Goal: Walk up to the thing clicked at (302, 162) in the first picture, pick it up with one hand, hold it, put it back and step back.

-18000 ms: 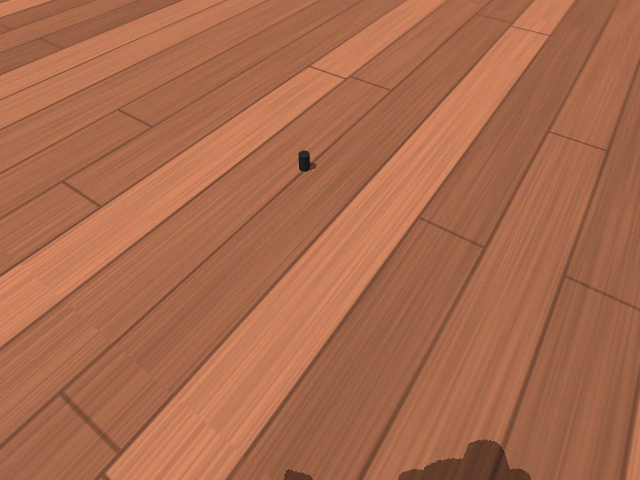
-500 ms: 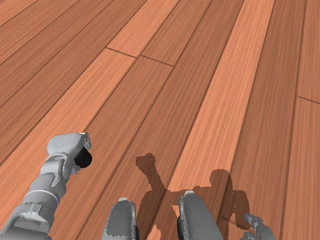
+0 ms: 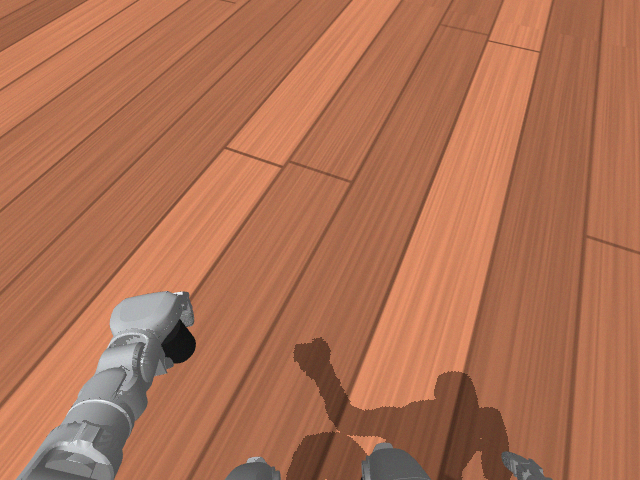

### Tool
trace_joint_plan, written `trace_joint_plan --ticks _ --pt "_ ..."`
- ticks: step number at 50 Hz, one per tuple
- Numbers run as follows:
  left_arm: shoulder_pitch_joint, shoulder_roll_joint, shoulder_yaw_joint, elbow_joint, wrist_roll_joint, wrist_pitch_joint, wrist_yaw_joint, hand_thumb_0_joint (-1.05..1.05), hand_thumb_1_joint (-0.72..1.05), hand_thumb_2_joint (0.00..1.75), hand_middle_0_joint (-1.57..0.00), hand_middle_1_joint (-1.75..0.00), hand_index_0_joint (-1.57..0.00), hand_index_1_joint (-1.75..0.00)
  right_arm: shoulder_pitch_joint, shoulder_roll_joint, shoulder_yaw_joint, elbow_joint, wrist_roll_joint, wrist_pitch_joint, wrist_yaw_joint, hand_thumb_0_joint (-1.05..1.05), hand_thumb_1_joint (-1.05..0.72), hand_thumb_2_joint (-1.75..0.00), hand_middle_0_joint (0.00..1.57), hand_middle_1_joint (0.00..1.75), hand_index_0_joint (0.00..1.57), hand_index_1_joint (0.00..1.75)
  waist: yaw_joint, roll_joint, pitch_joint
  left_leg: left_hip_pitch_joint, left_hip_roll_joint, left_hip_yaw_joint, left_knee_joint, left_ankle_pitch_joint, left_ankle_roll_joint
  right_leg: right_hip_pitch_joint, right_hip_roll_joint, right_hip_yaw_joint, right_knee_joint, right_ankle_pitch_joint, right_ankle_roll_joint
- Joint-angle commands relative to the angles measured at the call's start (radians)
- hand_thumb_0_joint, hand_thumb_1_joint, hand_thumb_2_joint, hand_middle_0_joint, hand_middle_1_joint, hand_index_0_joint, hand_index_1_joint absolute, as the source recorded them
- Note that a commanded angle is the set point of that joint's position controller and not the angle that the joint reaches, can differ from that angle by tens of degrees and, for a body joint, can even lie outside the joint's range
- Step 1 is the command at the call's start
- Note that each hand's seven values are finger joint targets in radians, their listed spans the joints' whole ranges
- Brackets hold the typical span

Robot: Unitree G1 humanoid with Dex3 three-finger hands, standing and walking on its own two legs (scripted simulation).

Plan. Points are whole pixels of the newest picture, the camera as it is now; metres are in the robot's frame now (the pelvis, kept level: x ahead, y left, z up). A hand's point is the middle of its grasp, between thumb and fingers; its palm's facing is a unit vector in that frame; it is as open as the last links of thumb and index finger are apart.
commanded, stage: hold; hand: left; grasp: from above
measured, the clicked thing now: (170, 337) +0.33 +0.21 -0.10
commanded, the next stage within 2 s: crouch in 1.98 s
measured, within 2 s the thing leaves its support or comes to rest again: neither
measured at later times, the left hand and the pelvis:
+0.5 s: hand (147, 323) +0.33 +0.22 -0.04, palm faces -0.46 -0.06 -0.89, open 8.6 cm; pelvis +0.02 +0.01 +0.03, yaw -1 degrees
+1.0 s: hand (147, 324) +0.32 +0.21 -0.01, palm faces -0.47 -0.06 -0.88, open 8.6 cm; pelvis +0.02 +0.00 +0.04, yaw -1 degrees
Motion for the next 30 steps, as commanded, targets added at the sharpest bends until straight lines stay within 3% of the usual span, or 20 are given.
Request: trace_joint_plan --ticks 1,3,10,14,16,19,20,24,27,30 --pt "-0.303 0.191 0.067 -0.193 0.012 -0.017 0.039 0.0 0.49 0.85 -0.79 -1.04 -0.87 -0.96 0.015 -0.144 -0.049 -0.095 0.004 -0.035 -0.006 0.0 -0.91 -0.9 0.2 0.3 0.2 0.3 0.011 0.015 -0.301 0.232 -0.038 -0.012 -0.174 0.25 0.0 0.192 0.049 -0.008 -0.163 0.195 -0.039" --pt "-0.308 0.192 0.069 -0.2 0.012 -0.018 0.04 0.0 0.51 0.86 -0.79 -1.07 -0.87 -0.98 0.014 -0.145 -0.049 -0.092 0.004 -0.032 -0.005 0.0 -0.91 -0.9 0.2 0.3 0.2 0.3 0.015 0.02 -0.301 0.26 -0.036 -0.012 -0.187 0.291 -0.002 0.209 0.05 -0.009 -0.173 0.227 -0.041" --pt "-0.318 0.198 0.065 -0.212 0.024 -0.024 0.025 0.0 0.51 0.82 -0.76 -1.04 -0.85 -0.95 -0.008 -0.149 -0.054 -0.098 0.008 -0.024 -0.001 0.0 -0.91 -0.9 0.2 0.3 0.2 0.3 0.021 0.021 -0.263 0.305 -0.039 -0.006 -0.247 0.283 -0.005 0.239 0.054 -0.011 -0.225 0.215 -0.042" --pt "-0.31 0.199 0.065 -0.236 0.022 -0.023 0.011 0.0 0.5 0.83 -0.76 -1.04 -0.85 -0.95 -0.014 -0.15 -0.056 -0.105 0.008 -0.021 0.002 0.0 -0.91 -0.9 0.2 0.3 0.2 0.3 0.03 0.027 -0.278 0.347 -0.038 -0.004 -0.263 0.351 -0.008 0.282 0.056 -0.012 -0.236 0.27 -0.044" --pt "-0.286 0.191 0.065 -0.212 0.018 -0.02 0.004 0.0 0.48 0.81 -0.74 -1.05 -0.83 -0.95 -0.01 -0.152 -0.056 -0.108 0.009 -0.018 0.003 0.0 -0.91 -0.9 0.2 0.3 0.2 0.3 0.02 -0.014 -0.255 0.339 -0.039 -0.003 -0.269 0.355 -0.004 0.29 0.057 -0.011 -0.248 0.28 -0.04" --pt "-0.295 0.218 0.078 -0.248 0.018 -0.027 -0.006 0.0 0.47 0.83 -0.74 -1.04 -0.83 -0.95 -0.025 -0.153 -0.057 -0.119 0.01 -0.014 0.004 0.0 -0.91 -0.9 0.2 0.3 0.2 0.3 0.043 0.013 -0.262 0.364 -0.039 -0.002 -0.288 0.359 -0.007 0.309 0.056 -0.013 -0.261 0.274 -0.042" --pt "-0.275 0.199 0.067 -0.236 0.02 -0.025 -0.011 0.0 0.45 0.83 -0.74 -1.04 -0.82 -0.96 -0.025 -0.152 -0.055 -0.125 0.011 -0.011 0.005 0.0 -0.91 -0.9 0.2 0.3 0.2 0.3 0.031 0.0 -0.242 0.362 -0.04 0.0 -0.291 0.356 -0.006 0.306 0.055 -0.01 -0.266 0.276 -0.041" --pt "-0.293 0.204 0.071 -0.295 0.015 -0.028 -0.025 0.0 0.46 0.82 -0.72 -1.06 -0.81 -0.96 -0.026 -0.149 -0.057 -0.13 0.011 -0.007 0.005 0.0 -0.91 -0.9 0.2 0.3 0.2 0.3 0.041 0.019 -0.256 0.385 -0.036 -0.001 -0.301 0.405 -0.008 0.332 0.058 -0.01 -0.27 0.314 -0.041" --pt "-0.298 0.203 0.066 -0.31 0.013 -0.029 -0.038 0.0 0.46 0.81 -0.72 -1.06 -0.81 -0.96 -0.028 -0.152 -0.058 -0.138 0.014 -0.003 0.007 0.0 -0.91 -0.9 0.2 0.3 0.2 0.3 0.035 0.012 -0.253 0.392 -0.038 0.004 -0.312 0.398 -0.004 0.349 0.057 -0.006 -0.283 0.317 -0.041" --pt "-0.274 0.213 0.076 -0.32 0.013 -0.027 -0.046 0.0 0.44 0.83 -0.72 -1.05 -0.81 -0.96 -0.039 -0.153 -0.056 -0.151 0.016 0.002 0.007 0.0 -0.91 -0.9 0.2 0.3 0.2 0.3 0.052 0.003 -0.237 0.4 -0.038 0.001 -0.331 0.391 -0.003 0.37 0.055 -0.009 -0.298 0.309 -0.04"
